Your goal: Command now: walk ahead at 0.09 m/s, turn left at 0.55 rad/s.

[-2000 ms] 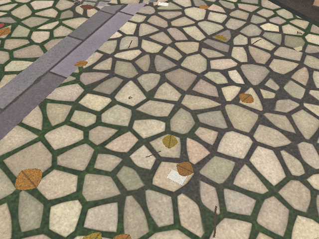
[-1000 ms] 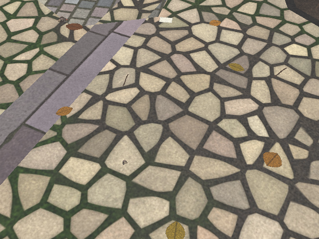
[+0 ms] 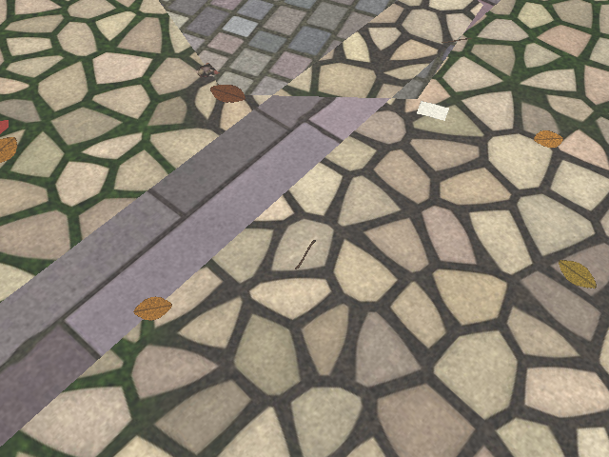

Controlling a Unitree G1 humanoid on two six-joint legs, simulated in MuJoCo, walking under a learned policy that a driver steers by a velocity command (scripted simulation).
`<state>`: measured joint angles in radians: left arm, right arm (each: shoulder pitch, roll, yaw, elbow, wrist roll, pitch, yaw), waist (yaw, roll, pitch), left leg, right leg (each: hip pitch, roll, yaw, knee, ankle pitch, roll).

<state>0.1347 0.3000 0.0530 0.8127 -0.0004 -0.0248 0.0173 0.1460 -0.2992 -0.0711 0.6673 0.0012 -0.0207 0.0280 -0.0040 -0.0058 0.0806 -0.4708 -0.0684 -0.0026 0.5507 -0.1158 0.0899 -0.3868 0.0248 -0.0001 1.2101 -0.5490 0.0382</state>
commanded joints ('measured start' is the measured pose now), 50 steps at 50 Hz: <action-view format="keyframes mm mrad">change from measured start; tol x16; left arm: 1 18 127 31 -73 6 6 13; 34 129 191 56 -72 -25 -5 -5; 50 -104 27 -6 -153 -11 -75 -65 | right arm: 1 17 -127 -37 -82 12 3 -22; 32 -41 -51 -4 -123 10 16 -25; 39 311 -253 -59 -17 10 -4 -36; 50 225 -137 -21 17 8 -47 -37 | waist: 1 11 19 -206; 17 29 171 -194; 20 -5 -270 -150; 37 -36 -113 -99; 39 -82 264 -166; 50 -61 108 8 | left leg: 1 305 277 -397 -220 236 196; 17 194 141 -491 -148 -50 68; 20 -146 -67 -162 401 -507 -96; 24 -159 -16 -143 664 -310 -157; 29 -146 42 -40 355 -263 -157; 36 342 27 64 -175 -106 -54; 39 725 420 -514 -281 -262 137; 41 614 423 -559 -359 -480 205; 50 373 242 -125 -427 65 108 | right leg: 1 -214 -63 104 -7 86 4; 17 127 1 81 -788 341 -12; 20 222 -440 536 -936 597 -304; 23 223 -295 291 -870 621 -220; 28 322 -249 260 -989 122 -225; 36 93 -246 186 -942 178 -217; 40 -480 -73 12 -191 -42 -46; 50 -265 -92 -20 -534 559 -5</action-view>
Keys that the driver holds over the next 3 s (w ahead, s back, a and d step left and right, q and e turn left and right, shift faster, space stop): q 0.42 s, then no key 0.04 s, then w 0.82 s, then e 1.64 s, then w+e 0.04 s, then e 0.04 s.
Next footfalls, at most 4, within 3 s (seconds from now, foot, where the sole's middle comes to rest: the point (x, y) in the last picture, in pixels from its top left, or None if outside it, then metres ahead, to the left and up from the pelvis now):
0.36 right None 0.15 -0.16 -0.76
0.76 left None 0.07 0.09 -0.76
1.18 right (318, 426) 0.48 -0.02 -0.76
1.66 left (200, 377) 0.58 0.24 -0.76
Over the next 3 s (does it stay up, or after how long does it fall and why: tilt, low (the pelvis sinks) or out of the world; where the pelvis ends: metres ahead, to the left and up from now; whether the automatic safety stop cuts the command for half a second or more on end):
stays up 0.48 0.06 0.00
